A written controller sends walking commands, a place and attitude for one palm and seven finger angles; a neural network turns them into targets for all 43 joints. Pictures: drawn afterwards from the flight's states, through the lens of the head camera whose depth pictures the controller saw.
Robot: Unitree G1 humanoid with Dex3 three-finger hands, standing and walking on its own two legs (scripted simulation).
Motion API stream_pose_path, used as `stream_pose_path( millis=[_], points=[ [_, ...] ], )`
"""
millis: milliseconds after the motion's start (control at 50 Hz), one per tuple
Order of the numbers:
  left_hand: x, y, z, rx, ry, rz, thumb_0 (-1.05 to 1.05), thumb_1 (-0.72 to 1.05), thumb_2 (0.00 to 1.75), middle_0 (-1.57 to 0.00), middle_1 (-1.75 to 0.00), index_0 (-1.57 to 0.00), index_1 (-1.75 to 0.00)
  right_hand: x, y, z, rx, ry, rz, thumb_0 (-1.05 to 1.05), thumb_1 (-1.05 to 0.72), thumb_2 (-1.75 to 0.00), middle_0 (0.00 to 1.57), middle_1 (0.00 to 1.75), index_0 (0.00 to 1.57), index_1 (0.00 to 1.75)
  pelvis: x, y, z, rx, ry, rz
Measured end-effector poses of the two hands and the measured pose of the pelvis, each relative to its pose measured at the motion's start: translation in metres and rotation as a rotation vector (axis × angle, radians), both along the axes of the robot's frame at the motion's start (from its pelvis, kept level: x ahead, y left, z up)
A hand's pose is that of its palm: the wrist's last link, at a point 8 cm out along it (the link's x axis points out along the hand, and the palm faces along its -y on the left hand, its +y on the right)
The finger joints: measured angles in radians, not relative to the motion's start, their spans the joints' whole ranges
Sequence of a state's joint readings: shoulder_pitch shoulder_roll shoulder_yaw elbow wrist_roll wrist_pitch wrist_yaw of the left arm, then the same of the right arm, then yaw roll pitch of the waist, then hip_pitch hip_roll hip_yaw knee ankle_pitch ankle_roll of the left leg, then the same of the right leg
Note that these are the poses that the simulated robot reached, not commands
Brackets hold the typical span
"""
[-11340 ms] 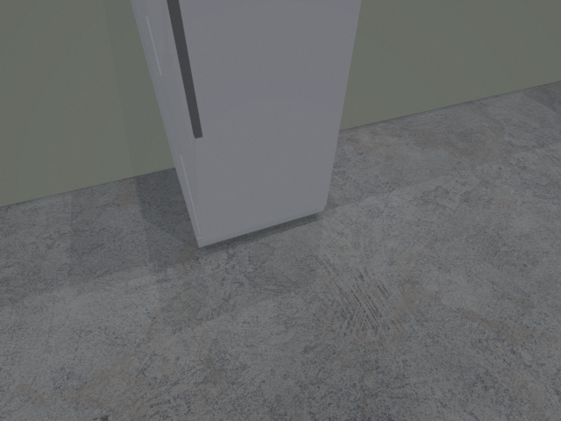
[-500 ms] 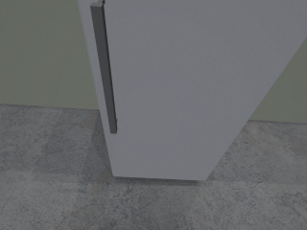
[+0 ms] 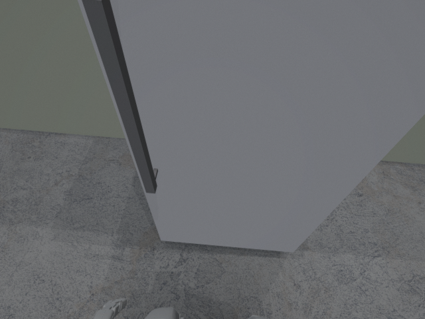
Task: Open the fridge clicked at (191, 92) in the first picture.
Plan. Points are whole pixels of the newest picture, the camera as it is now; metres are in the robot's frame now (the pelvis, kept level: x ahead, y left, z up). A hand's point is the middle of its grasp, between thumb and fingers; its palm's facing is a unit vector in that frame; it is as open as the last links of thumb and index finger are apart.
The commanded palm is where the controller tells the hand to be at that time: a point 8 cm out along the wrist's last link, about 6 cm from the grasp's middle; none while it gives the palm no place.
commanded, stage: come to a stop and stand still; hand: left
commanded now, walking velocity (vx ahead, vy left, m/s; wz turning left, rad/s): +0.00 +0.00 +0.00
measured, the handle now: (137, 120) +0.44 +0.18 +0.11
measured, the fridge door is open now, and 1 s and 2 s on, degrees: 0 0 0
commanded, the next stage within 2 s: look again from close up in 1.50 s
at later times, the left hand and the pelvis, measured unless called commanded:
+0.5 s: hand out of the picture -0.05 +0.18 -0.17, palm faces -0.01 -0.99 -0.17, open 7.4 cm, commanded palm none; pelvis -0.02 +0.02 +0.01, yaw -2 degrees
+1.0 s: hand out of the picture +0.05 +0.26 -0.14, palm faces -0.07 -0.94 -0.33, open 7.4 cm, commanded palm none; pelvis -0.05 +0.03 +0.01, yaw -3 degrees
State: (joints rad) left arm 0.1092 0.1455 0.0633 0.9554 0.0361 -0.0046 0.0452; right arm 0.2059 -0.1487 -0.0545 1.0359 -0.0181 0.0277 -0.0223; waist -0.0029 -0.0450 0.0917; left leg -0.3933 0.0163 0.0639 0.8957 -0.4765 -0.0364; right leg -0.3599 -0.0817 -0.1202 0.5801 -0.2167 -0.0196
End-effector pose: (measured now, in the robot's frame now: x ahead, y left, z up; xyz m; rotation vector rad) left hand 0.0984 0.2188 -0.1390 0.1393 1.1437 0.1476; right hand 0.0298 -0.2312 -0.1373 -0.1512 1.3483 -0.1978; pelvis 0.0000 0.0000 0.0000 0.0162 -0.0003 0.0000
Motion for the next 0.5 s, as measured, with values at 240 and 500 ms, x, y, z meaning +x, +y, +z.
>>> stream_pose_path(
  millis=[240,500],
  points=[
    [-0.073,0.043,-0.01,-0.008,0.162,0.056,0.0,0.92,0.9,-0.2,-0.3,-0.19,-0.3,0.054,0.035,0.023,-0.024,-0.2,0.095,0.0,-0.91,-0.9,0.2,0.3,0.2,0.3,-0.007,0.027,0.003,-0.005,-0.006,-0.026],
    [-0.151,0.014,0.004,-0.019,0.311,0.002,0.0,0.91,0.9,-0.2,-0.3,-0.19,-0.3,0.004,0.027,0.007,0.035,-0.143,0.022,-0.03,-0.94,-0.9,0.2,0.3,0.2,0.3,-0.022,0.022,0.008,-0.007,-0.021,-0.04]
  ],
)
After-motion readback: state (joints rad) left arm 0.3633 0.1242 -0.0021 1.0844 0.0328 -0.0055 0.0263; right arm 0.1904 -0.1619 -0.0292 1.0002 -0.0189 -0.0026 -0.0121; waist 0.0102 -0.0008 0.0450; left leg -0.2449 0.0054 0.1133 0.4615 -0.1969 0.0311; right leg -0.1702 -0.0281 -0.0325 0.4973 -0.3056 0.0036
